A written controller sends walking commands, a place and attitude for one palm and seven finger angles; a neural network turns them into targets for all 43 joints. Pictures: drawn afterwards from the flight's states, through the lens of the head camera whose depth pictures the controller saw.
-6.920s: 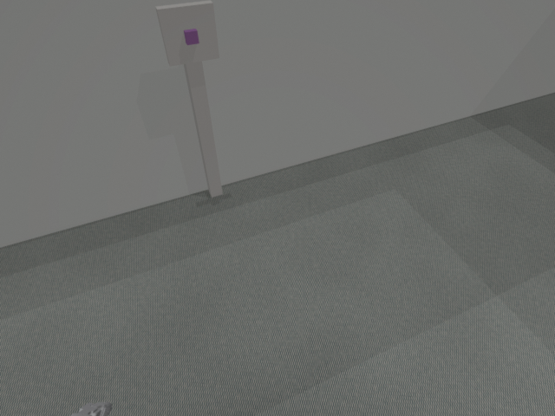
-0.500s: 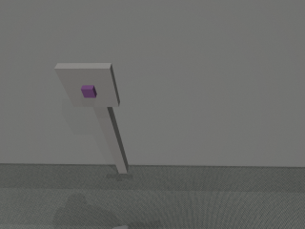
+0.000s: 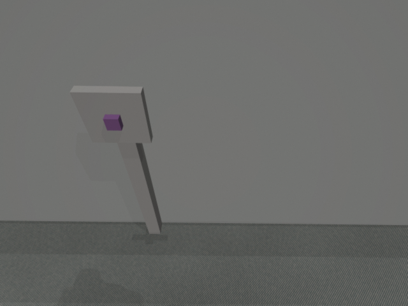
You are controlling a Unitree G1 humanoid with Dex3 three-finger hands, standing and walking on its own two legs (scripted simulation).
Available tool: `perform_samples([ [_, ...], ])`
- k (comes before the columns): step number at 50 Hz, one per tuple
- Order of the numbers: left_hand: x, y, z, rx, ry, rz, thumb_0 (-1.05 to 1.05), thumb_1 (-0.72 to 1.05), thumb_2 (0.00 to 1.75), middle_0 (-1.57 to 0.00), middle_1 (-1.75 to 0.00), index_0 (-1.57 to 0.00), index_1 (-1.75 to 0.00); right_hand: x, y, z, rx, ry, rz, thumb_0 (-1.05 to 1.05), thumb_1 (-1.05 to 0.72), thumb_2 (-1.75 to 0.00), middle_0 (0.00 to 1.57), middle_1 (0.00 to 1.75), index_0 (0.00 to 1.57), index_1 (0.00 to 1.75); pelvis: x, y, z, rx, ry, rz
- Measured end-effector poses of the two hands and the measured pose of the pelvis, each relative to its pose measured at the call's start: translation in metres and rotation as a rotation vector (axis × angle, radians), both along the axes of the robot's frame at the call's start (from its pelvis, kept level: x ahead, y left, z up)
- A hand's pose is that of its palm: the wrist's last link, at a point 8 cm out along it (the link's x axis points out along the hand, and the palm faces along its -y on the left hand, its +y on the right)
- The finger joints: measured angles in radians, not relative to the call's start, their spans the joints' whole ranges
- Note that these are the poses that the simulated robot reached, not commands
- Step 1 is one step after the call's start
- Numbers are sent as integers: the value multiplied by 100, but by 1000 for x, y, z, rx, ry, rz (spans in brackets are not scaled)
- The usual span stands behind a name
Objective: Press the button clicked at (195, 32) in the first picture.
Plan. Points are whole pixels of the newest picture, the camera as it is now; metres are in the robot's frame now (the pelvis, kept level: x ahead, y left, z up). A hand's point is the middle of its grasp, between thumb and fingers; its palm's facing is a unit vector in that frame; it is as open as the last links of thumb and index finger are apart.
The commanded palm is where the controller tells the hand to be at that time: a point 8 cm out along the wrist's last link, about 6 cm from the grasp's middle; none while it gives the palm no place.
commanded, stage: look again from close up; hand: left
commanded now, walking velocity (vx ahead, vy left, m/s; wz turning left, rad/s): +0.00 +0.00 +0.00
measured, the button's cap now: (113, 121) +0.56 +0.29 +0.03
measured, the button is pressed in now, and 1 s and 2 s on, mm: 0 0 0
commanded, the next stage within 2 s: shuffle to correct the standing spot in 0.52 s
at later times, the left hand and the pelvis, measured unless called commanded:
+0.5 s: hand out of the picture -0.01 +0.23 -0.18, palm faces +0.06 -0.98 -0.20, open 7.3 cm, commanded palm none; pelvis -0.01 +0.05 -0.01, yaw +1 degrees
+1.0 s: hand out of the picture -0.02 +0.21 -0.19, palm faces +0.08 -0.99 -0.13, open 7.4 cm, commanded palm none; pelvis +0.03 +0.06 -0.01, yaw +1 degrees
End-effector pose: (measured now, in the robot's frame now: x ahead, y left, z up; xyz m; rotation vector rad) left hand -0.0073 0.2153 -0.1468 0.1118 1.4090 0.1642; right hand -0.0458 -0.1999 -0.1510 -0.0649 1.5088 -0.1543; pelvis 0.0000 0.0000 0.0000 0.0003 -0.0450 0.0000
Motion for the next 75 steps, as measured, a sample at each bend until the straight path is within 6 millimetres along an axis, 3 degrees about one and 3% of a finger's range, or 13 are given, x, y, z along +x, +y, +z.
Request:
perform_samples([
  [4,-9,-2,-2,-7,13,0,1,91,90,-20,-30,-20,-30,1,6,-1,4,-13,4,1,-91,-90,20,30,19,30,-2,4,-1,-5,5,-4],
  [8,-15,3,-6,-14,-6,-22,1,91,90,-20,-30,-20,-30,16,11,-3,-9,-90,12,1,-91,-90,20,30,19,30,-6,16,-5,-18,-2,-4],
  [18,-3,45,-9,9,-112,0,1,91,90,-20,-30,-20,-30,45,22,3,-62,-210,72,2,-93,-90,20,30,20,30,-11,43,-9,-12,-7,17],
  [26,-16,66,-6,32,-91,-3,1,91,90,-20,-30,-20,-30,57,21,11,-81,-244,96,2,-93,-90,20,30,20,30,-14,50,-7,-12,4,17],
  [35,-37,61,-6,14,-20,4,1,91,90,-20,-30,-20,-30,58,22,12,-77,-218,112,1,-92,-90,20,30,20,30,-12,51,-5,-13,11,18],
  [44,-39,48,-13,-32,14,36,1,91,90,-20,-30,-20,-30,56,28,7,-65,-161,107,1,-91,-90,20,30,20,30,5,52,-9,-17,13,22],
  [50,-23,50,-18,-51,35,36,1,91,90,-20,-30,-20,-30,61,39,6,-62,-138,78,1,-91,-90,20,30,20,30,25,59,-11,-14,23,19],
  [57,22,52,-12,-26,-22,28,1,91,90,-20,-30,-20,-30,72,47,0,-28,-104,50,1,-91,-90,20,30,20,30,53,56,-11,-17,33,17],
  [62,39,57,-13,-20,-55,71,0,91,90,-20,-30,-20,-30,110,50,2,-34,-104,100,1,-92,-90,20,30,20,30,72,63,-10,-19,32,45],
  [68,44,72,-24,-44,52,71,0,91,90,-20,-30,-20,-30,165,51,9,-111,-208,111,3,-93,-90,20,30,20,30,95,82,-14,-12,20,23],
  [75,86,82,-13,-41,23,22,1,91,90,-20,-30,-20,-30,190,58,23,-136,-236,96,2,-95,-90,20,30,20,30,102,89,-2,-22,18,12],
])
